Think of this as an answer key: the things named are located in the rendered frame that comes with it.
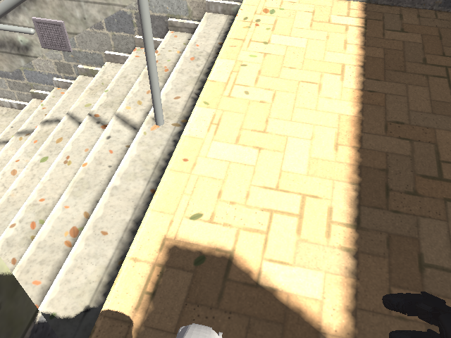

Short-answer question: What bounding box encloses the left robot thigh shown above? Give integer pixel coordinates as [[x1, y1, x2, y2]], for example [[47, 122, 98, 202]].
[[178, 323, 223, 338]]

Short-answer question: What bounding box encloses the robot right hand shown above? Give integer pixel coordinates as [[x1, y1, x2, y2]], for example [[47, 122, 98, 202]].
[[382, 292, 451, 338]]

